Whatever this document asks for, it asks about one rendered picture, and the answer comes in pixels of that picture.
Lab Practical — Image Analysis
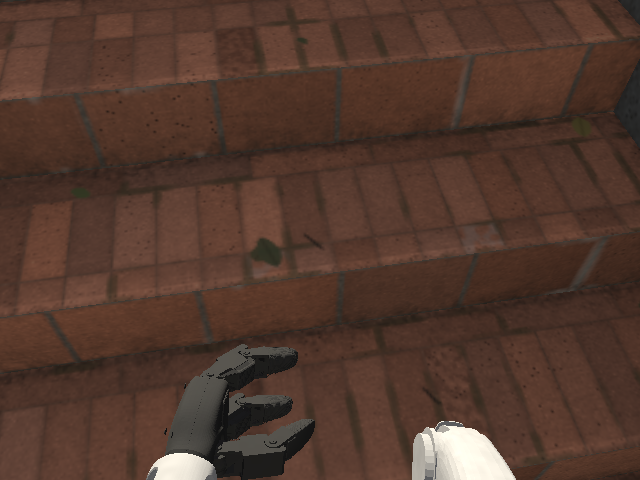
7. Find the left robot hand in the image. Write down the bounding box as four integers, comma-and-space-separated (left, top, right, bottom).
164, 344, 315, 480

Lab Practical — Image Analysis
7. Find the right robot shin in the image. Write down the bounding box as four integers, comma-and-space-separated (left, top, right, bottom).
435, 421, 464, 432

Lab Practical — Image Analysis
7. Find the left robot forearm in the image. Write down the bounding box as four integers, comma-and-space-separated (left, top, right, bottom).
146, 453, 217, 480

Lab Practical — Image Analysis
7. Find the robot right thigh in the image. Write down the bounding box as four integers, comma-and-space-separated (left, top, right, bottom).
412, 425, 516, 480

